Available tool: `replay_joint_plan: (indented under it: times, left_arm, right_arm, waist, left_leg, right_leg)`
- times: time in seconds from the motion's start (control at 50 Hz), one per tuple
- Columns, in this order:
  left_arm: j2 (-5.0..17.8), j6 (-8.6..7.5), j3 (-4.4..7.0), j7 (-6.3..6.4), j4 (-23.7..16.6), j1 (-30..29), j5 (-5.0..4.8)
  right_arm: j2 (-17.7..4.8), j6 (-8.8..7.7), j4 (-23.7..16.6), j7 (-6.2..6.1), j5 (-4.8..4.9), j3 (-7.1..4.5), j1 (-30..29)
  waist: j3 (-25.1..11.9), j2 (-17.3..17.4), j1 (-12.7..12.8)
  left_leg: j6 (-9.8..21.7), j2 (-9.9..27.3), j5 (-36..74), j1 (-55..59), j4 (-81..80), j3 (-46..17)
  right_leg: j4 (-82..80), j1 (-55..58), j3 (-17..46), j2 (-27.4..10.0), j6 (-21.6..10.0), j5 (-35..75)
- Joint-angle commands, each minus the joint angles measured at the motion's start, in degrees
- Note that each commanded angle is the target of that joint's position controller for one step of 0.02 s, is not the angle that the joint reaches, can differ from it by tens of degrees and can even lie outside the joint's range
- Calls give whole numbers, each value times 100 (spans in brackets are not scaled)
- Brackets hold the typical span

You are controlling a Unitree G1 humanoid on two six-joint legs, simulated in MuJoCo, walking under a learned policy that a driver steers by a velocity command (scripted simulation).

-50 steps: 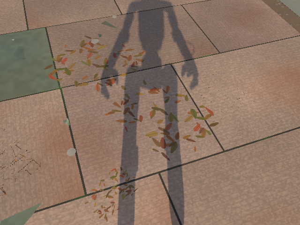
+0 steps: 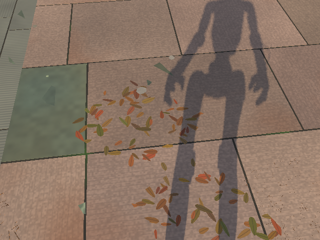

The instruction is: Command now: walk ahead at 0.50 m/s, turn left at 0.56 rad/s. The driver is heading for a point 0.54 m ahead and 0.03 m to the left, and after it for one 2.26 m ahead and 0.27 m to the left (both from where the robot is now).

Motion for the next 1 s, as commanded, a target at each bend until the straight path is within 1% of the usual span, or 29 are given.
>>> replay_joint_plan:
  times: [0.02,0.08,0.12,0.26,0.28,0.32,0.34,0.36,0.38,0.4,0.42,0.44,0.46,0.48,0.52,0.56,0.6,0.66,0.72,0.78,0.8,0.82,0.84,0.86,0.88,0.9,0.92,0.94,1.0]
  left_arm:
    - [556,136,122,-35,-357,337,133]
    - [473,245,96,-72,-555,-97,123]
    - [498,253,90,-79,-737,-623,105]
    - [549,144,23,-130,-1172,-1761,11]
    - [588,118,24,-130,-1217,-1784,0]
    - [730,67,62,-110,-1167,-1401,-20]
    - [838,37,108,-74,-1043,-954,-29]
    - [961,-21,173,-14,-838,-246,-14]
    - [1298,-93,272,73,-729,556,89]
    - [1787,-64,368,150,-783,1020,224]
    - [1803,29,409,124,-754,720,132]
    - [1187,72,290,97,-871,288,79]
    - [800,64,194,62,-855,55,32]
    - [668,42,149,47,-806,-34,47]
    - [649,-67,137,25,-603,156,18]
    - [705,-190,160,-42,-450,364,-31]
    - [741,-242,168,-65,-346,413,-55]
    - [726,-196,149,-84,-231,350,-75]
    - [805,-111,162,-81,-27,638,-101]
    - [899,-25,192,-42,115,699,-147]
    - [889,9,190,-21,146,673,-177]
    - [800,20,162,-8,181,858,-163]
    - [518,20,75,16,25,1146,-138]
    - [170,160,-27,40,197,1776,-307]
    - [552,324,64,79,282,1460,-205]
    - [571,380,89,69,205,1081,-132]
    - [489,414,78,73,226,884,-80]
    - [427,458,65,72,267,835,-50]
    - [260,577,23,100,528,1056,-52]
  right_arm:
    - [-609,-178,-218,-42,68,-127,322]
    - [-820,-243,-180,-22,54,-179,566]
    - [-812,-230,-159,-18,52,-180,780]
    - [-898,-188,-140,-67,-23,-209,1355]
    - [-931,-187,-164,-85,-40,-216,1338]
    - [-1027,-195,-267,-121,-58,-238,1065]
    - [-1086,-210,-328,-113,-66,-250,874]
    - [-1096,-240,-350,-76,-36,-245,747]
    - [-833,-292,-421,-18,30,-169,764]
    - [-256,-310,-640,-18,182,-29,1057]
    - [-546,-255,-670,-36,49,-48,1416]
    - [-749,-165,-486,-52,-57,-80,1230]
    - [-688,-151,-486,17,-99,-59,883]
    - [-553,-131,-502,68,-112,-37,780]
    - [-442,-38,-490,153,-195,0,771]
    - [-381,-6,-539,188,-180,25,667]
    - [-334,1,-625,186,-179,56,360]
    - [-117,-32,-727,190,-159,190,-88]
    - [-54,-70,-750,187,-127,279,-482]
    - [-163,-126,-639,109,-148,271,-339]
    - [-195,-181,-488,74,-202,258,-16]
    - [-393,-257,-348,33,-283,215,324]
    - [-806,-313,-320,-9,-357,145,779]
    - [-811,-246,-278,-79,-116,122,795]
    - [-573,-185,-281,-83,95,167,702]
    - [-450,-148,-275,-115,84,218,379]
    - [-269,-117,-277,-154,27,286,70]
    - [-180,-106,-282,-199,8,322,-180]
    - [-139,-129,-156,-216,-57,339,-309]
  waist:
    - [-412,0,137]
    - [-296,149,59]
    - [-158,268,-130]
    - [-159,442,-603]
    - [-162,475,-580]
    - [-203,553,-314]
    - [-334,569,-91]
    - [-647,363,276]
    - [-1280,-162,616]
    - [-1936,-1184,574]
    - [-1983,-1640,176]
    - [-1152,-632,73]
    - [-602,-152,88]
    - [-399,-260,0]
    - [-293,-578,-61]
    - [-373,-565,-98]
    - [-229,-482,-124]
    - [-279,-569,-120]
    - [-439,-712,71]
    - [-483,-670,-22]
    - [-582,-471,-188]
    - [-815,-103,-280]
    - [-1434,766,-274]
    - [-2190,1529,-147]
    - [-1980,933,-241]
    - [-1354,819,-162]
    - [-943,632,-35]
    - [-693,671,107]
    - [-812,657,244]
  left_leg:
    - [971,1551,2076,856,-1476,-1922]
    - [889,1345,1904,671,-1632,-1774]
    - [774,1272,1619,777,-1684,-1844]
    - [578,1350,2130,1613,-1171,-2214]
    - [530,1395,2244,1657,-1057,-2310]
    - [331,1435,2379,1455,-803,-2471]
    - [215,1373,2721,1229,-480,-2496]
    - [80,1102,2930,1005,307,-2352]
    - [-87,681,2235,470,1678,-1955]
    - [-285,-61,-845,-1008,3306,-1219]
    - [-266,-4,-2058,-1821,4068,-1023]
    - [-256,441,-1543,-1997,4375,-1055]
    - [-299,595,-1100,-1873,4160,-971]
    - [-346,733,-893,-1701,3893,-931]
    - [-434,791,-739,-1469,3694,-878]
    - [-473,732,-568,-1535,3537,-917]
    - [-587,699,-389,-1733,3148,-880]
    - [-709,705,162,-1240,1930,-451]
    - [-691,630,583,-603,986,-110]
    - [-485,609,677,-132,242,-143]
    - [-391,551,1033,376,-293,-142]
    - [-300,817,1940,1079,-545,-390]
    - [-11,2171,4749,2238,-70,-1562]
    - [952,3049,5844,2693,-103,-2561]
    - [1018,2817,4875,2303,-346,-2412]
    - [902,2571,4033,1813,-663,-2185]
    - [714,2350,3447,1361,-916,-1964]
    - [541,2144,3222,908,-1109,-1670]
    - [369,1834,2729,439,-1233,-1222]
  right_leg:
    - [-458,-834,217,-248,155,143]
    - [-1191,-1056,77,-247,308,632]
    - [-1816,-1325,68,-234,372,1092]
    - [-3339,-1364,117,138,289,1709]
    - [-3510,-1211,154,188,240,1620]
    - [-3943,-413,228,298,103,1318]
    - [-4095,309,183,436,14,1077]
    - [-4458,1282,124,514,-104,1117]
    - [-4718,2513,864,-257,-350,502]
    - [-5183,3863,3019,-1822,-745,-577]
    - [-5659,3658,4669,-2231,-1165,-998]
    - [-5657,2920,3924,-2024,-1110,-1423]
    - [-5759,2229,3006,-1645,-1013,-905]
    - [-5882,1848,2301,-1340,-876,-200]
    - [-5980,1521,1498,-1017,-838,987]
    - [-6034,1590,1166,-1008,-946,1808]
    - [-6021,1633,760,-1044,-1050,3177]
    - [-5814,1462,-62,-745,-923,4596]
    - [-5553,1568,-243,-658,-794,4872]
    - [-5022,1826,-41,-777,-668,4616]
    - [-4559,1791,-87,-648,-555,4368]
    - [-3922,1558,-190,-427,-394,3711]
    - [-2829,795,-478,-118,-189,1353]
    - [-1767,381,-225,457,-121,-1576]
    - [-1474,221,133,387,-114,-1856]
    - [-1363,-1,175,348,-105,-1675]
    - [-1553,2,220,236,-78,-1353]
    - [-1855,233,238,145,-24,-1052]
    - [-2469,970,85,258,64,-652]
